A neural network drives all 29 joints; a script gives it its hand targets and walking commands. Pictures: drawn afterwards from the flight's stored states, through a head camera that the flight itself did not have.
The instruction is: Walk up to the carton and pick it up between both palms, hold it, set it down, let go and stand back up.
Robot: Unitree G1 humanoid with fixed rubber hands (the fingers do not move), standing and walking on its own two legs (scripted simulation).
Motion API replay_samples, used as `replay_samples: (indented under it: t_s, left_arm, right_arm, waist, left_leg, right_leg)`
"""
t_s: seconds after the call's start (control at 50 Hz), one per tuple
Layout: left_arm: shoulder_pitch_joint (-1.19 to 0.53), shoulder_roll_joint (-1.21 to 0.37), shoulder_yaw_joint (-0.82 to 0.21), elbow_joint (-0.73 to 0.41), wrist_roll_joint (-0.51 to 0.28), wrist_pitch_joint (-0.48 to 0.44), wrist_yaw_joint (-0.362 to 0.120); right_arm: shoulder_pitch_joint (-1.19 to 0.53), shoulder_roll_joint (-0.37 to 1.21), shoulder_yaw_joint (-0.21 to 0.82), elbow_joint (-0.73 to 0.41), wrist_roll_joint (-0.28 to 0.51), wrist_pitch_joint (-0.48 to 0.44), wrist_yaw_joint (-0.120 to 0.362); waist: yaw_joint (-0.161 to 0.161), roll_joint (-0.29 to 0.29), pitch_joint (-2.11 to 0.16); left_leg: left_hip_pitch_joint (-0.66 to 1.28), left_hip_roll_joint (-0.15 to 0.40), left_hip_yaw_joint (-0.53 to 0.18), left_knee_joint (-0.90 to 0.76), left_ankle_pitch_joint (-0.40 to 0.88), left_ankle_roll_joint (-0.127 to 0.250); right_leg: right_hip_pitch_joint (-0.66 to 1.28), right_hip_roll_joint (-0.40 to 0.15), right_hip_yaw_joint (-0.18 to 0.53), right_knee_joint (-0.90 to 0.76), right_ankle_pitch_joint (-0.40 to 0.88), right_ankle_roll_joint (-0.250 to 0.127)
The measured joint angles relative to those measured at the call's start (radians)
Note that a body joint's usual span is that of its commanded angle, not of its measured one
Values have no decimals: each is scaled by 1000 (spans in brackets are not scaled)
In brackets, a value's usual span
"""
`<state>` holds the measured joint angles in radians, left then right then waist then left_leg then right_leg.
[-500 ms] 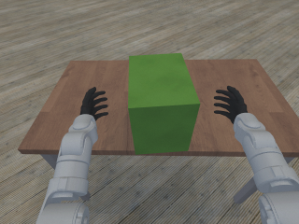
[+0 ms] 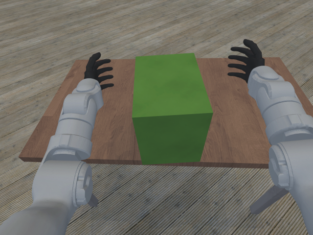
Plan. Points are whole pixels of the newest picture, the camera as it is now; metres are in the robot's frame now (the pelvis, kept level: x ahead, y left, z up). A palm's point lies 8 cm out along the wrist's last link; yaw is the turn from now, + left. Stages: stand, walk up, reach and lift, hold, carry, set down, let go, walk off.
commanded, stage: reach and lift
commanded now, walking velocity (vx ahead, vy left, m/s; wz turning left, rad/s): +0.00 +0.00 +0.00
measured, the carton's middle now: (167, 109) +0.49 +0.00 +0.03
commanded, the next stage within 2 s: none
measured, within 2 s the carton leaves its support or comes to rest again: neither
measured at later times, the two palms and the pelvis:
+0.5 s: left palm (104, 82) +0.46 +0.17 +0.16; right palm (243, 81) +0.47 -0.19 +0.16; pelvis +0.00 +0.01 +0.00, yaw -1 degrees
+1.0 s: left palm (114, 94) +0.48 +0.16 +0.11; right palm (229, 91) +0.48 -0.17 +0.11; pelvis +0.01 +0.01 +0.00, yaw -3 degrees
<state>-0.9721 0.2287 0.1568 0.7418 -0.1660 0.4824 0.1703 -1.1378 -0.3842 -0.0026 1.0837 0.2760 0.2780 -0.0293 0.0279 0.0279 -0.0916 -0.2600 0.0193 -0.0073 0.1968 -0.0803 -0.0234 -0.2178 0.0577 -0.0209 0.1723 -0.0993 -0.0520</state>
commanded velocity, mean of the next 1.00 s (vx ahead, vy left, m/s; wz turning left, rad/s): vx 0.00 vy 0.00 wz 0.00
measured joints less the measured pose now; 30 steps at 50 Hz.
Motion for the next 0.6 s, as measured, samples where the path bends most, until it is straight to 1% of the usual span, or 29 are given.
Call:
replay_samples:
  t_s: [0.08, 0.14, 0.2, 0.26, 0.34, 0.4, 0.46, 0.5, 0.56, 0.6]
  left_arm:
    - [-32, 25, -24, 56, -37, -8, -29]
    - [-41, 20, -25, 98, -49, -26, -56]
    - [-25, -3, -2, 128, -26, -60, -81]
    - [19, -34, 33, 122, 19, -97, -92]
    - [64, -66, 71, 82, 76, -144, -79]
    - [45, -67, 74, 82, 89, -164, -57]
    - [-19, -55, 68, 131, 81, -170, -40]
    - [-64, -47, 57, 181, 66, -175, -38]
    - [-103, -43, 41, 245, 45, -192, -48]
    - [-104, -48, 33, 275, 41, -210, -60]
  right_arm:
    - [-23, -20, 24, 55, 4, 22, 0]
    - [5, -16, 54, 50, 20, 24, 1]
    - [49, 8, 73, 15, 36, 1, -5]
    - [95, 38, 71, -32, 40, -37, -18]
    - [119, 64, 45, -74, 10, -79, -22]
    - [87, 66, 26, -43, -21, -90, -16]
    - [30, 56, 24, 25, -38, -83, -8]
    - [1, 53, 26, 64, -49, -75, -4]
    - [-11, 62, 14, 95, -68, -74, -2]
    - [-4, 76, 1, 104, -77, -84, -4]
  waist:
    - [-10, 13, -15]
    - [-23, 8, -15]
    - [-36, -3, -9]
    - [-43, -10, -9]
    - [-35, -6, -26]
    - [-21, 4, -42]
    - [-3, 16, -41]
    - [3, 20, -31]
    - [0, 16, -17]
    - [-8, 9, -13]
  left_leg:
    - [-1, -2, -11, -20, 5, -1]
    - [15, -1, -12, -50, 15, -1]
    - [38, 2, -6, -88, 31, -1]
    - [53, 2, 4, -124, 48, -2]
    - [40, 1, 17, -152, 65, -1]
    - [14, -2, 20, -150, 71, 2]
    - [-10, -5, 22, -132, 68, 6]
    - [-16, -6, 21, -120, 65, 8]
    - [-19, -6, 16, -111, 63, 8]
    - [-21, -5, 13, -113, 65, 6]
  right_leg:
    - [8, -1, -10, -33, 9, 3]
    - [25, 0, -9, -64, 20, 8]
    - [44, 2, -2, -98, 37, 12]
    - [52, 3, 9, -127, 55, 10]
    - [30, 1, 23, -143, 68, 3]
    - [-1, -2, 26, -134, 71, 3]
    - [-24, -5, 27, -116, 69, 8]
    - [-29, -6, 26, -108, 67, 11]
    - [-24, -6, 22, -112, 70, 14]
    - [-19, -6, 19, -126, 78, 14]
